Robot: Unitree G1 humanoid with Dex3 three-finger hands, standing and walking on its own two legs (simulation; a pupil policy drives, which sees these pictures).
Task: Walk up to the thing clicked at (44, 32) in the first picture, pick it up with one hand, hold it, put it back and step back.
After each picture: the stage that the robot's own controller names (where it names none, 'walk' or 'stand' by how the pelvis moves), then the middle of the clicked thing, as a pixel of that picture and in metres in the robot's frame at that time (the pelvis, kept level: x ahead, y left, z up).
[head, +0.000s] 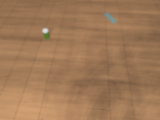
stand; (46, 34) +1.43 +0.46 -0.72
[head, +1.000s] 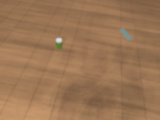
walk; (59, 43) +1.32 +0.21 -0.70
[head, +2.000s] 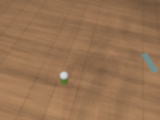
walk; (63, 78) +0.75 +0.14 -0.71
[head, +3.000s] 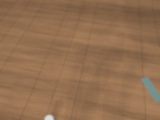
walk; out of the picture +0.40 +0.25 -0.70
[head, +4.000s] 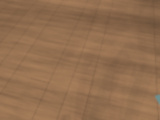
stand; out of the picture +0.31 +0.22 -0.71
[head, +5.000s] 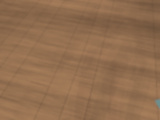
stand; out of the picture +0.29 +0.20 -0.72
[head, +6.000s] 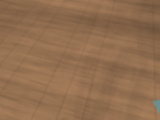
stand; out of the picture +0.30 +0.21 -0.73
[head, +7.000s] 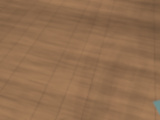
stand; out of the picture +0.28 +0.22 -0.73
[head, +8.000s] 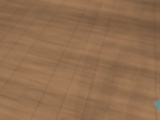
stand; out of the picture +0.28 +0.22 -0.73
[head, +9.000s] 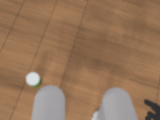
go down; (34, 80) +0.35 +0.24 -0.43
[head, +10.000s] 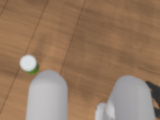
go down; (30, 65) +0.38 +0.25 -0.31
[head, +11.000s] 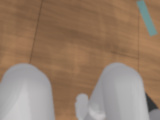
close in; out of the picture +0.36 +0.28 -0.24
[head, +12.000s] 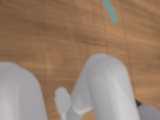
close; out of the picture +0.35 +0.29 -0.22
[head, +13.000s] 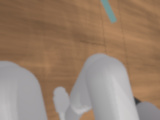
lift; out of the picture +0.35 +0.30 -0.22
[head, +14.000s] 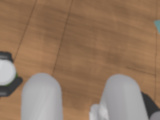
lift; (5, 75) +0.30 +0.27 -0.07
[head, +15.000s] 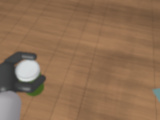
lift; (31, 79) +0.33 +0.18 +0.05
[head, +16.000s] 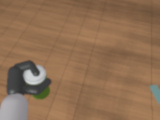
hold; (38, 83) +0.33 +0.17 +0.00
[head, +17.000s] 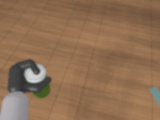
hold; (38, 82) +0.34 +0.17 +0.00
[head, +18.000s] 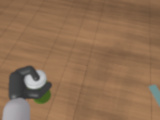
crouch; (39, 87) +0.32 +0.17 -0.02
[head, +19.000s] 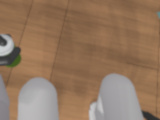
lower; (6, 52) +0.41 +0.24 -0.11
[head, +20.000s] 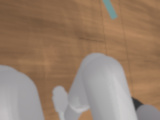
lower; out of the picture +0.38 +0.31 -0.22
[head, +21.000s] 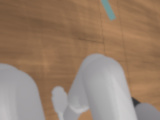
lower; out of the picture +0.37 +0.31 -0.22
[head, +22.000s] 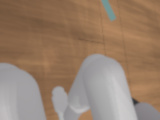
lower; out of the picture +0.37 +0.31 -0.22
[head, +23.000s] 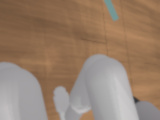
lower; out of the picture +0.36 +0.31 -0.22
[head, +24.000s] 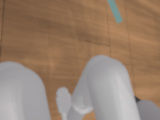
loosen; out of the picture +0.35 +0.30 -0.22
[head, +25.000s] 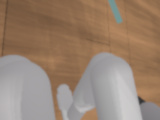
rise; out of the picture +0.36 +0.28 -0.22
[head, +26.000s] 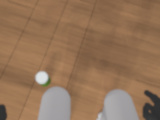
walk; (43, 79) +0.38 +0.23 -0.45
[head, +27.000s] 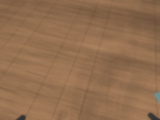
stand; out of the picture +0.32 +0.21 -0.66
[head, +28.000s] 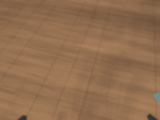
stand; out of the picture +0.32 +0.21 -0.67
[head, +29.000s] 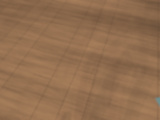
stand; out of the picture +0.33 +0.20 -0.71
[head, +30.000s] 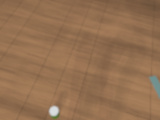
walk; (54, 112) +0.37 +0.17 -0.70
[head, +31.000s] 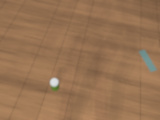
walk; (54, 84) +0.57 +0.19 -0.71
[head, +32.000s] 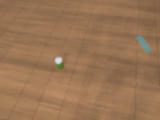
stand; (59, 63) +0.90 +0.33 -0.70
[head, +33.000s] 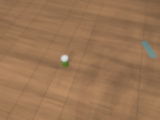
stand; (65, 61) +0.93 +0.22 -0.71
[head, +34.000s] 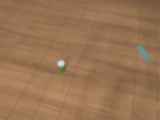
stand; (61, 66) +0.95 +0.23 -0.73
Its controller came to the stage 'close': yes
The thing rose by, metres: 0.71
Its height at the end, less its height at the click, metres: +0.00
